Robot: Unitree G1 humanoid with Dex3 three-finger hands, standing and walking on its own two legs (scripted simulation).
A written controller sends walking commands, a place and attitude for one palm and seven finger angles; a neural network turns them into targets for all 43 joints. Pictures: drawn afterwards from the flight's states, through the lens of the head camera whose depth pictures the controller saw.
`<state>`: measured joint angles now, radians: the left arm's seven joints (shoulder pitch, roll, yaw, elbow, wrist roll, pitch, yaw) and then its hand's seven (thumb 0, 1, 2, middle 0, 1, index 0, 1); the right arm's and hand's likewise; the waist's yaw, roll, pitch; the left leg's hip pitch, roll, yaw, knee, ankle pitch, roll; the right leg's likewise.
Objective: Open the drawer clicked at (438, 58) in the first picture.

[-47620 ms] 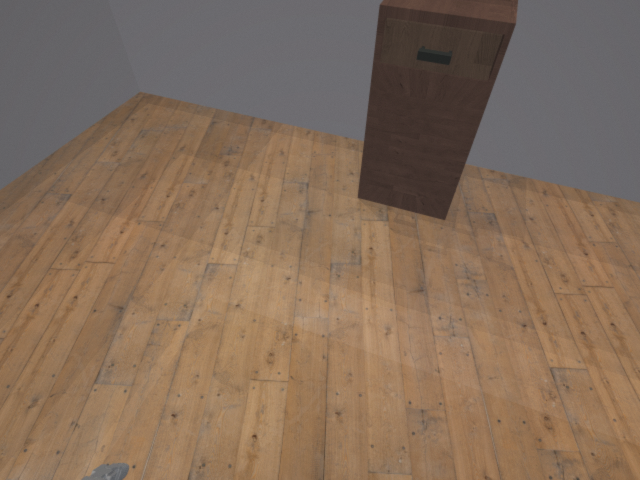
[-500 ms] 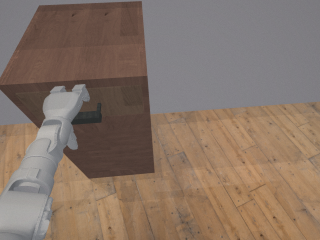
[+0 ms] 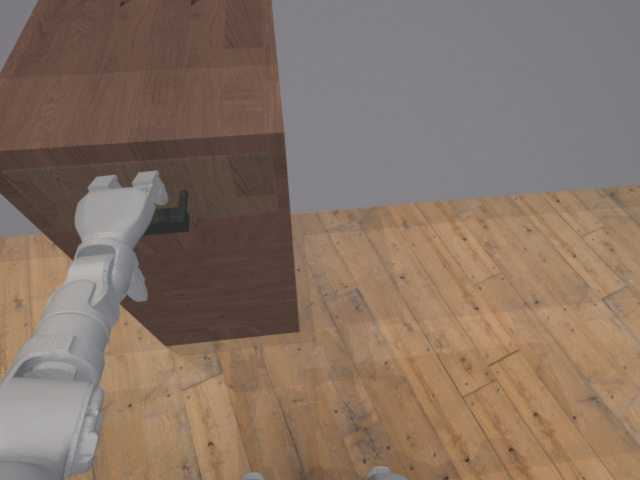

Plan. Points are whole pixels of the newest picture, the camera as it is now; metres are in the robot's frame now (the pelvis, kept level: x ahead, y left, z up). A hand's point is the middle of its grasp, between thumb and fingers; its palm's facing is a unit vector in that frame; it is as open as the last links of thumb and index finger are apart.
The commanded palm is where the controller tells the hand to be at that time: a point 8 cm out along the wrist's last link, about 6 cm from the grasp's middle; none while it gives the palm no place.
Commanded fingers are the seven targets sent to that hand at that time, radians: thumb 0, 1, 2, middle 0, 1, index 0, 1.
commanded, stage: lower the fingers behind the handle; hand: left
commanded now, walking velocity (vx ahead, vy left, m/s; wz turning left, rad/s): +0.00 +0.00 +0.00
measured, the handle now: (152, 210) +0.50 +0.25 -0.02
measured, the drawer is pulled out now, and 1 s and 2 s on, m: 0.00 0.00 0.00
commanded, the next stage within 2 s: lift the fingers back up to retry in 1.02 s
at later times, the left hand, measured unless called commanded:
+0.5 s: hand (135, 237) +0.44 +0.25 -0.01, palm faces -0.05 -0.02 -1.00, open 13.8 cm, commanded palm +0.42 +0.25 +0.02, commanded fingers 0.00 -0.50 0.30 -0.30 -1.20 -0.30 -1.20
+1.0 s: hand (136, 240) +0.44 +0.25 -0.01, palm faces -0.04 +0.00 -1.00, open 13.8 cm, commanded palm +0.42 +0.25 +0.02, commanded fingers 0.00 -0.50 0.30 -0.30 -1.20 -0.30 -1.20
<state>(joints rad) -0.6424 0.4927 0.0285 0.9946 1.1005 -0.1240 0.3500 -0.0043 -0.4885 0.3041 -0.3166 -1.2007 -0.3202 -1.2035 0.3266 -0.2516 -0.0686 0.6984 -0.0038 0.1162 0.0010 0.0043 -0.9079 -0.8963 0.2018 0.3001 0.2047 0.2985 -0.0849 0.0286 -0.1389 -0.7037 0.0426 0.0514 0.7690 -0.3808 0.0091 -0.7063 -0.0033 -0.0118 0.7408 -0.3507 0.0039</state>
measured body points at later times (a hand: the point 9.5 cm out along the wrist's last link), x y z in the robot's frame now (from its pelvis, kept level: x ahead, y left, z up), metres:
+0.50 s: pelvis -0.02 +0.01 -0.01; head +0.08 +0.01 +0.42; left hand +0.44 +0.25 +0.05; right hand +0.02 -0.26 -0.14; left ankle -0.02 +0.11 -0.71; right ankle -0.01 -0.13 -0.71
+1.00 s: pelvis -0.03 +0.01 -0.03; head +0.07 +0.01 +0.41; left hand +0.43 +0.25 +0.04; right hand -0.01 -0.26 -0.15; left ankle -0.02 +0.11 -0.71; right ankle -0.01 -0.13 -0.71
